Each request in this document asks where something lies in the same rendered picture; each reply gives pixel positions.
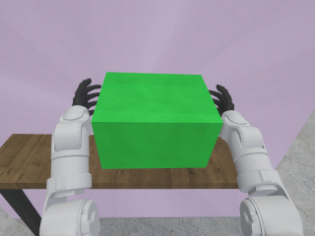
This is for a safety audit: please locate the robot right upper arm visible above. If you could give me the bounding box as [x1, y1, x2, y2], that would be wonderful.
[239, 195, 304, 236]

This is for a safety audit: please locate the carton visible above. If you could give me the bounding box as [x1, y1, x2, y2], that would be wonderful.
[91, 72, 223, 169]

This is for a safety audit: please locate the robot right forearm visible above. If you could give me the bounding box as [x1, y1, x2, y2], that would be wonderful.
[219, 110, 304, 234]

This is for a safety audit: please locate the left robot hand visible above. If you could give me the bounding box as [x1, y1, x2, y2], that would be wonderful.
[72, 78, 101, 116]

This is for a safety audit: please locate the robot left forearm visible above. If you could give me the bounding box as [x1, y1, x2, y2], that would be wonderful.
[39, 105, 93, 236]

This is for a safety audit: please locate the robot left upper arm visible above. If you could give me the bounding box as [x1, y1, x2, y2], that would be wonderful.
[40, 198, 100, 236]

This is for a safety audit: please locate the right robot hand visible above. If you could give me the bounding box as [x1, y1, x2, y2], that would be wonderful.
[209, 85, 234, 117]

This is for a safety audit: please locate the table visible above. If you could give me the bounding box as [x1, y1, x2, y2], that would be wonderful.
[0, 134, 239, 236]

